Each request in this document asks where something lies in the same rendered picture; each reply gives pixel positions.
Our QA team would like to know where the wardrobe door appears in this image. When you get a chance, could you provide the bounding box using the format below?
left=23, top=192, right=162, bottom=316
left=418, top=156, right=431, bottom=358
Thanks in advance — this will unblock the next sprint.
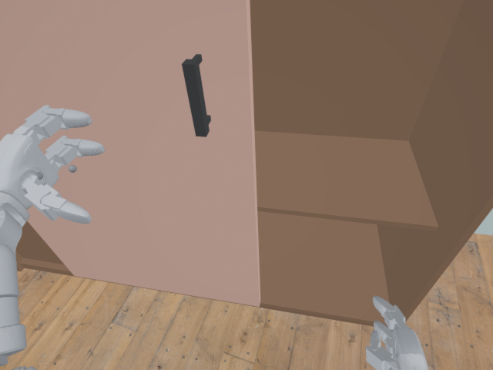
left=16, top=221, right=63, bottom=264
left=0, top=0, right=260, bottom=307

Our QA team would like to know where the robot left hand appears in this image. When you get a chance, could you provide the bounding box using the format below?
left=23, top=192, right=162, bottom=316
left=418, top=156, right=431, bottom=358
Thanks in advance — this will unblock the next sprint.
left=0, top=105, right=105, bottom=224

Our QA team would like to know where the robot right hand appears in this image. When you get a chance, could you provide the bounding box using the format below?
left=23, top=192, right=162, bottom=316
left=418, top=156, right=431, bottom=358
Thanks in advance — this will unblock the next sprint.
left=366, top=295, right=428, bottom=370

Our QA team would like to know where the handle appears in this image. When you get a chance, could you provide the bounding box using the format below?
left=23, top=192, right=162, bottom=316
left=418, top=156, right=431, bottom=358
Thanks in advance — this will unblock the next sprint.
left=182, top=54, right=211, bottom=137

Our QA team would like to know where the robot left forearm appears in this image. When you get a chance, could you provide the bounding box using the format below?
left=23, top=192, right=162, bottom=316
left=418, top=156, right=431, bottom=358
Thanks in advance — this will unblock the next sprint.
left=0, top=191, right=30, bottom=366

